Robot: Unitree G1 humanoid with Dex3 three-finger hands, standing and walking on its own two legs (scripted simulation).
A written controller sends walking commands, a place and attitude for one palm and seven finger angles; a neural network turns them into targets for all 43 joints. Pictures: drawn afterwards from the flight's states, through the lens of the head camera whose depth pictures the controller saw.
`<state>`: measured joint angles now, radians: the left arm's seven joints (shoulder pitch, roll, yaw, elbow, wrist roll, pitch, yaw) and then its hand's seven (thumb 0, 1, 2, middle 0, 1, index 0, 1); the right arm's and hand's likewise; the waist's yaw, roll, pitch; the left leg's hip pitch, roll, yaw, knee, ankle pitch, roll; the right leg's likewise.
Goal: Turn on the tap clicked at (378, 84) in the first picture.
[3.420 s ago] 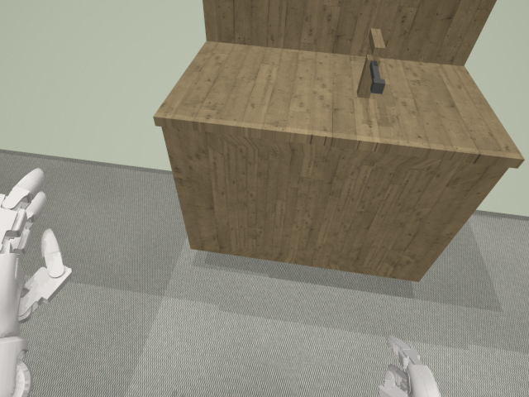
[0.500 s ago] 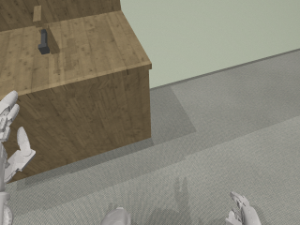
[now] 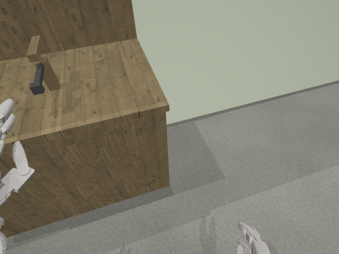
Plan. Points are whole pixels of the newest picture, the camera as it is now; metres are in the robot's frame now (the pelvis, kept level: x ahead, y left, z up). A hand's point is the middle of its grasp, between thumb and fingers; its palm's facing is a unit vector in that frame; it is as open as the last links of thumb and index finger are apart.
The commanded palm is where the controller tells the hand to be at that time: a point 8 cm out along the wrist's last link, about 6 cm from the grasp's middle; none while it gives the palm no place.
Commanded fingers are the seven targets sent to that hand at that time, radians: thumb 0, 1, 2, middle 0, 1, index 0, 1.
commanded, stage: take the last steps up to it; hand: left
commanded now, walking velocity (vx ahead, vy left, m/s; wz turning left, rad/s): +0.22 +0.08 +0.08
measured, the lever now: (37, 88) +0.53 +0.44 +0.10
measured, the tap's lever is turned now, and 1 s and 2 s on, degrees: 0 0 0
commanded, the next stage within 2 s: come to a stop and stand still in 0.34 s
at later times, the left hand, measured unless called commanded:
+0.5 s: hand (44, 123) +0.30 +0.26 +0.19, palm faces +0.46 -0.81 -0.36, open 7.4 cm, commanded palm +0.24 +0.30 +0.19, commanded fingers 0.00 0.90 0.90 -0.20 -0.30 -0.20 -0.30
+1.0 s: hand (66, 139) +0.28 +0.22 +0.17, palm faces +0.41 -0.81 -0.42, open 7.4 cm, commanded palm +0.23 +0.26 +0.19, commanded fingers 0.00 0.90 0.90 -0.20 -0.30 -0.20 -0.30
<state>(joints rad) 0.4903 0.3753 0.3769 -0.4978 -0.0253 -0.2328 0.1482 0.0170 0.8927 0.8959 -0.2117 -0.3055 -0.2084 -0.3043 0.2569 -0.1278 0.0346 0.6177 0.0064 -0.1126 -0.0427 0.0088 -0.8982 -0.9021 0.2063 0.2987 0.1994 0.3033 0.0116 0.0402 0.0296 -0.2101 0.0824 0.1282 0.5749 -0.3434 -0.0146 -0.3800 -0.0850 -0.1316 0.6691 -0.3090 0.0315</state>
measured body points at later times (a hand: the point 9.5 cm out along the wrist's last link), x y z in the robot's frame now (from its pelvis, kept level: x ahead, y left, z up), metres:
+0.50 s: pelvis +0.09 +0.01 +0.00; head +0.10 +0.03 +0.45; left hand +0.27 +0.30 +0.21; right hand +0.26 -0.22 -0.07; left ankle +0.11 +0.12 -0.73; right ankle +0.06 -0.11 -0.68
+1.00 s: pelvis +0.07 -0.02 +0.00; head +0.09 -0.02 +0.45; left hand +0.26 +0.26 +0.19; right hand +0.25 -0.27 -0.08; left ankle +0.05 +0.11 -0.72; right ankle +0.15 -0.09 -0.73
